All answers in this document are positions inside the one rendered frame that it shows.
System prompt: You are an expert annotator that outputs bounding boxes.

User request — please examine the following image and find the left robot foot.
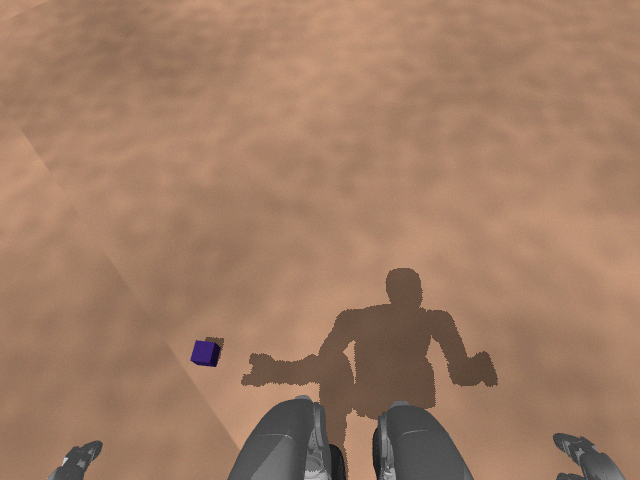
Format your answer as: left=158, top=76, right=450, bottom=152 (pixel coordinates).
left=329, top=444, right=346, bottom=480

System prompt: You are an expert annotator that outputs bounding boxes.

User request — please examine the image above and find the left robot hand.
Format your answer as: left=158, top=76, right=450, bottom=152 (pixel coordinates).
left=47, top=441, right=103, bottom=480

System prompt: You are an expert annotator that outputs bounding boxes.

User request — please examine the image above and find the right robot hand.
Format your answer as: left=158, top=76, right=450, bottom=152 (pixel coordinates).
left=553, top=433, right=626, bottom=480

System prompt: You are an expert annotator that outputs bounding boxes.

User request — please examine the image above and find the cube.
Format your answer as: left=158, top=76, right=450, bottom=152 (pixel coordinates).
left=190, top=340, right=221, bottom=367

